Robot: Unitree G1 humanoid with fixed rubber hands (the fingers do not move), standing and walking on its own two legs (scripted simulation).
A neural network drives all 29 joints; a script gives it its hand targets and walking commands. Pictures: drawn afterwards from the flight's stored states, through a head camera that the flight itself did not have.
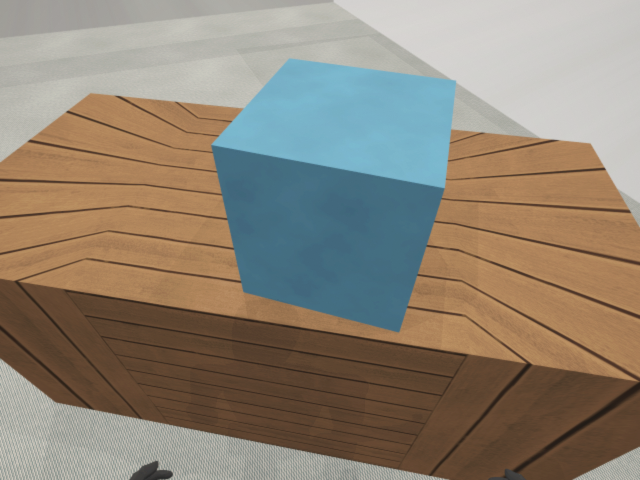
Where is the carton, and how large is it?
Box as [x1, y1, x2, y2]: [211, 58, 455, 331]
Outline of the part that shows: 289,58 211,144 243,291 379,327 399,331 444,188 455,80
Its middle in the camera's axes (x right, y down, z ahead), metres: +0.04 -0.07 +0.63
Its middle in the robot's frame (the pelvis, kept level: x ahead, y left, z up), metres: +0.55 -0.01 +0.08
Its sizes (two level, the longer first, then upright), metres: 0.277 0.273 0.296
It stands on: a pedestal, 0.69 m high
